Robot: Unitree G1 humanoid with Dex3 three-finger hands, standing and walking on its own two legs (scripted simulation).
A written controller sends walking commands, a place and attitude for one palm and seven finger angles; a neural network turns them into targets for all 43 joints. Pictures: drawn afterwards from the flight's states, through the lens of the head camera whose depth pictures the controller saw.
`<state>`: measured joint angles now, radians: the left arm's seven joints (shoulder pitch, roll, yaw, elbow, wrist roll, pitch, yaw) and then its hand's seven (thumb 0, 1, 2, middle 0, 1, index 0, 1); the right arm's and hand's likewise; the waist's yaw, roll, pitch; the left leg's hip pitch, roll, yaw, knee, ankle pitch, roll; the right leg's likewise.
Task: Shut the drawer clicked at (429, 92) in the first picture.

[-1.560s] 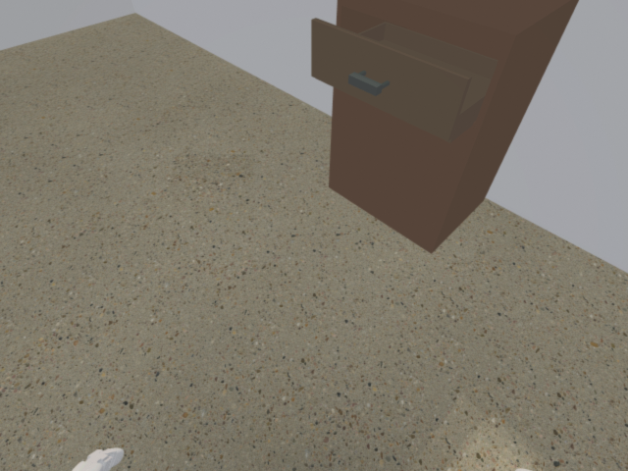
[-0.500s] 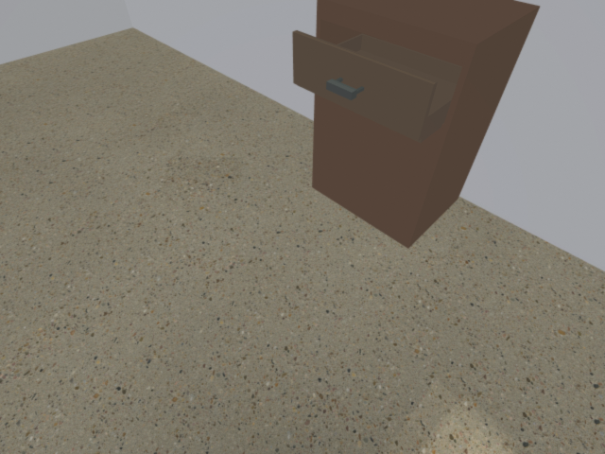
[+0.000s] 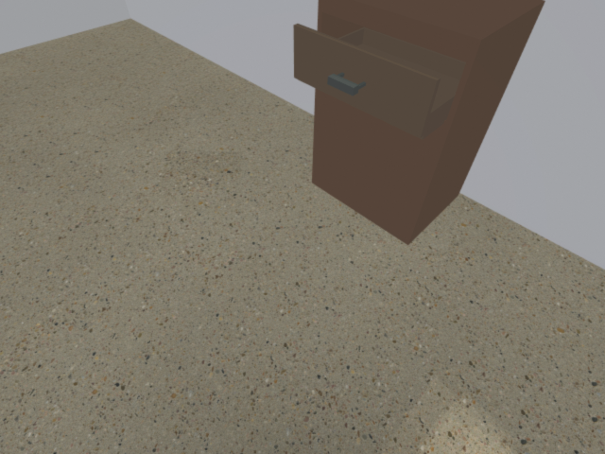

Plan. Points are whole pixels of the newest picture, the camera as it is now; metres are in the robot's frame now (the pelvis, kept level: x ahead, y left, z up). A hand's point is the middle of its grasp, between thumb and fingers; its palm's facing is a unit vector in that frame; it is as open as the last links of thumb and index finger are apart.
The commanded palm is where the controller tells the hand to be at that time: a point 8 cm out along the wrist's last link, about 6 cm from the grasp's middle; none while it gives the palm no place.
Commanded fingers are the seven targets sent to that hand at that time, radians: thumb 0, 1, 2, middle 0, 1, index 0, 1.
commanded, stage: walk to a spot facing it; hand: left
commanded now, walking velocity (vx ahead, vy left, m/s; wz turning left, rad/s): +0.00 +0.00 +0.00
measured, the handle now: (347, 82) +1.15 -0.07 -0.07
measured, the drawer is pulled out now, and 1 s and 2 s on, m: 0.15 0.15 0.15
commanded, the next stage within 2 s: turn to face it in 1.42 s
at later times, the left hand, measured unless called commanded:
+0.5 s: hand out of the picture +0.02 +0.26 -0.20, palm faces +0.19 -0.96 -0.20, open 7.4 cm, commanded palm none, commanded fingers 0.00 0.90 0.90 -0.20 -0.30 -0.20 -0.30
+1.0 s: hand (155, 352) +0.30 +0.28 -0.16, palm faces +0.46 -0.86 -0.22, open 7.4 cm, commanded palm none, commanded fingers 0.00 0.90 0.90 -0.20 -0.30 -0.20 -0.30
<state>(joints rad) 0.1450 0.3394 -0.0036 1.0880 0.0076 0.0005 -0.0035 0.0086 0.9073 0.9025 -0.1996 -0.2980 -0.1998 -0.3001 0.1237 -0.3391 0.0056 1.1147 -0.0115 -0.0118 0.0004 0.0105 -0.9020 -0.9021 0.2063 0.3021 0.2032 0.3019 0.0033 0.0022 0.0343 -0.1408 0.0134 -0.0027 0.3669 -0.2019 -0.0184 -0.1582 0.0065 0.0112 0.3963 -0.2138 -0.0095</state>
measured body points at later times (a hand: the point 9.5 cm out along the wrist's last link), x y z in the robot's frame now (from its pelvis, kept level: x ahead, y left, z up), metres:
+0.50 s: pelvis +0.06 +0.06 -0.02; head +0.08 +0.08 +0.43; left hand +0.02 +0.31 -0.18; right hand +0.10 -0.19 -0.16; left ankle +0.05 +0.14 -0.75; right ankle +0.02 -0.09 -0.68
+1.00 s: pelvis +0.27 +0.06 -0.02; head +0.30 +0.06 +0.43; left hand +0.28 +0.33 -0.14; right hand +0.38 -0.17 -0.18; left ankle +0.14 +0.13 -0.65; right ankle +0.36 -0.02 -0.75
